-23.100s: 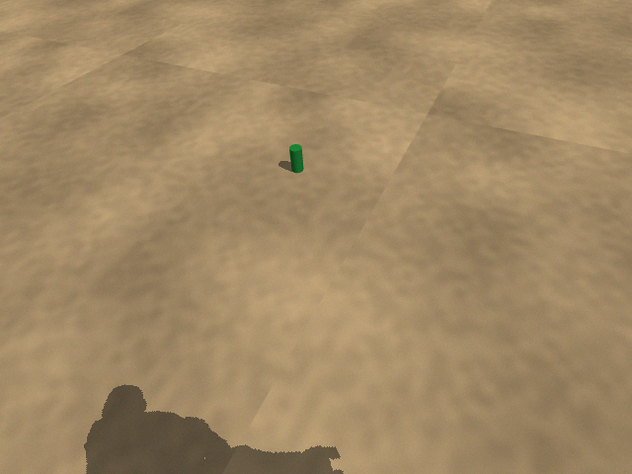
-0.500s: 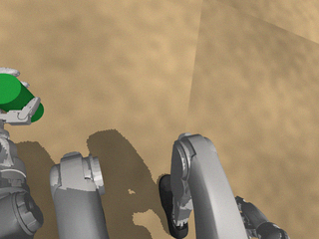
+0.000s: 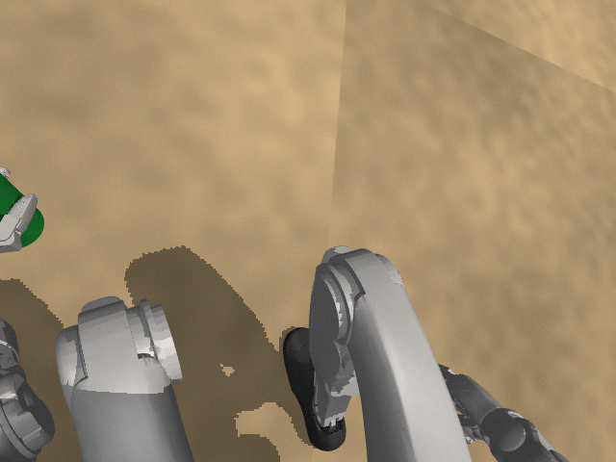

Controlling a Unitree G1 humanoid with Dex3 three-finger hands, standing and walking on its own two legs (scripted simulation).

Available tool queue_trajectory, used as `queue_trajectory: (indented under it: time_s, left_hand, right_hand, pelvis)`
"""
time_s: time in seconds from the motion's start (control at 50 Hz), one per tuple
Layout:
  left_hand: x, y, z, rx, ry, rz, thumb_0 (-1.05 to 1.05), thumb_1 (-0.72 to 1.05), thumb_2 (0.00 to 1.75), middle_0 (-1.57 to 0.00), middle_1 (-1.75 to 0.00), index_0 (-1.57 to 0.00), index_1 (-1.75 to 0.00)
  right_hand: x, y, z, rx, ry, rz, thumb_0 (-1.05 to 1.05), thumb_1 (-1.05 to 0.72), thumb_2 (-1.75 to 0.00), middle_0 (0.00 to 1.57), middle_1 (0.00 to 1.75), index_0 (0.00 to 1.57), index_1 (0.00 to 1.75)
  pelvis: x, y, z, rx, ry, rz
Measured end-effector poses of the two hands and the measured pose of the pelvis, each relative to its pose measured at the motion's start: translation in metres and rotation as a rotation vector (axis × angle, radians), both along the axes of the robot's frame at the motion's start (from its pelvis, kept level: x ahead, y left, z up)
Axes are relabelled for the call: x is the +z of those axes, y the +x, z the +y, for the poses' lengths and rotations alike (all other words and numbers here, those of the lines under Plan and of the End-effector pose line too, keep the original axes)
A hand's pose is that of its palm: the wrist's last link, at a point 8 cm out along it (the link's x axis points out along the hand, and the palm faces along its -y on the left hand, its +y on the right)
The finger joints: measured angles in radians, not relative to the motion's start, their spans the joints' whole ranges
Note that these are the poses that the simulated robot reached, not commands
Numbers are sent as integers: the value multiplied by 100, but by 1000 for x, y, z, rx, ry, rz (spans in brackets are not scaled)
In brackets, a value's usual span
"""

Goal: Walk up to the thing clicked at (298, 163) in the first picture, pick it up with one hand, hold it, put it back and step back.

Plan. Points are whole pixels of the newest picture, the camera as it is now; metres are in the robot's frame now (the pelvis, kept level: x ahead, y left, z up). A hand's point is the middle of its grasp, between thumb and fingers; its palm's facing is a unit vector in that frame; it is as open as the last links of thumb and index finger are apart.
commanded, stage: lower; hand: left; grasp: from the side
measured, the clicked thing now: out of the picture +0.45 +0.30 -0.14
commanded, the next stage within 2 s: loosen in 1.14 s
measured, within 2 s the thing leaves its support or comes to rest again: rests again in 1.46 s
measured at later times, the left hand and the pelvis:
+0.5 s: hand (6, 208) +0.45 +0.29 -0.17, palm faces +0.34 -0.94 +0.00, open 8.9 cm; pelvis -0.01 +0.01 -0.01, yaw -3 degrees
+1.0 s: hand (17, 211) +0.45 +0.29 -0.19, palm faces +0.36 -0.93 +0.00, open 8.9 cm; pelvis -0.01 +0.01 -0.01, yaw -5 degrees
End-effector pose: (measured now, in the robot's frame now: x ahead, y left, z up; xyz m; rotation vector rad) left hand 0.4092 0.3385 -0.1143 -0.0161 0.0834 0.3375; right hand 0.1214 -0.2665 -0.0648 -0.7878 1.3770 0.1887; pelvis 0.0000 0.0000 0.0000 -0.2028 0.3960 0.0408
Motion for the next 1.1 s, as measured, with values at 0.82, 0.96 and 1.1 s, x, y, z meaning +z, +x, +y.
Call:
queue_trajectory:
  time_s: [0.82, 0.96, 1.1]
  left_hand:
    - [-65, 8, -5, 24, 14, 3, -2, -27, 111, -80, -102, -82, -102]
    - [-71, 7, -9, 24, 4, 8, -2, -27, 111, -80, -102, -81, -102]
    - [-74, 7, -9, 24, 9, 2, -2, -27, 111, -80, -102, -81, -102]
  right_hand:
    - [24, 4, 19, 239, -134, 66, 0, -92, -90, 21, 30, 21, 30]
    - [28, 7, 23, 263, -146, 66, 0, -91, -90, 21, 30, 21, 30]
    - [31, 8, 25, 281, -161, 63, 0, -91, -90, 21, 30, 21, 30]
  pelvis:
    - [-10, -9, 11, -45, -90, -125]
    - [-10, -9, 13, -49, -99, -135]
    - [-10, -11, 14, -54, -108, -147]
